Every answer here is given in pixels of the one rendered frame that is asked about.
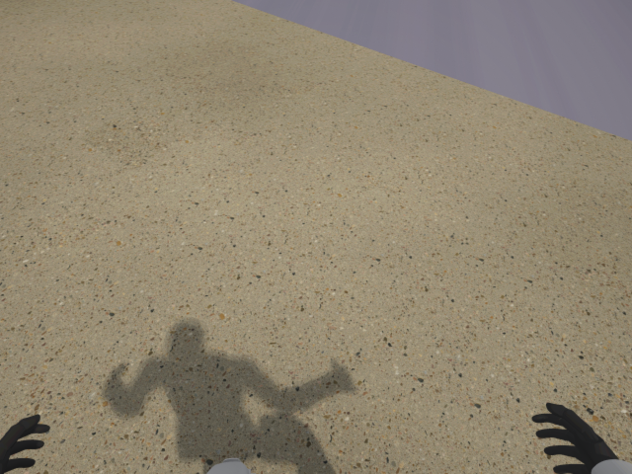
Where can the robot right hand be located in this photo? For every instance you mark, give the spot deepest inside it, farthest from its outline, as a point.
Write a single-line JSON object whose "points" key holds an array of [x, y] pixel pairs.
{"points": [[587, 446]]}

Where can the robot left hand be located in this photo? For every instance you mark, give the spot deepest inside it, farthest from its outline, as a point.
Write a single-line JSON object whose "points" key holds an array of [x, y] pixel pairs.
{"points": [[9, 444]]}

